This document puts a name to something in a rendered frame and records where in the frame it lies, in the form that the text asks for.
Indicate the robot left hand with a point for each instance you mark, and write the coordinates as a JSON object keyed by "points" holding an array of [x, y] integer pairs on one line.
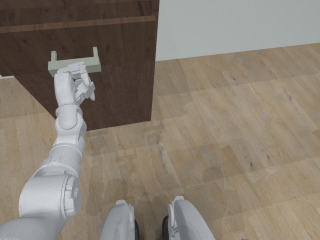
{"points": [[65, 87]]}

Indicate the robot right shin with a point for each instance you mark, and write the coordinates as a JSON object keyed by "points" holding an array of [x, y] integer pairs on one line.
{"points": [[174, 233]]}

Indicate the left robot forearm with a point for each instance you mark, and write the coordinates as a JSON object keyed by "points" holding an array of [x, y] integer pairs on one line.
{"points": [[68, 149]]}

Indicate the robot left upper arm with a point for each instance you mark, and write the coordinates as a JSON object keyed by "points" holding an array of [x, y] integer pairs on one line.
{"points": [[47, 203]]}

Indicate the robot shin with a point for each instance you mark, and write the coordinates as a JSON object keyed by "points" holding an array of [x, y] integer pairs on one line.
{"points": [[174, 233], [131, 234]]}

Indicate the robot left shin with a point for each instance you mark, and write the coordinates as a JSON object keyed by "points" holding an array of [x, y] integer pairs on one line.
{"points": [[131, 234]]}

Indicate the handle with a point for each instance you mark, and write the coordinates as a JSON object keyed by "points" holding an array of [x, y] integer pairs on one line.
{"points": [[92, 63]]}

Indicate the cabinet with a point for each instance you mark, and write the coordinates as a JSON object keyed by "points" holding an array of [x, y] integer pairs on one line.
{"points": [[123, 92]]}

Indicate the drawer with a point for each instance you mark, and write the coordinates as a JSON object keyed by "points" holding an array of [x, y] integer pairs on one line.
{"points": [[122, 32]]}

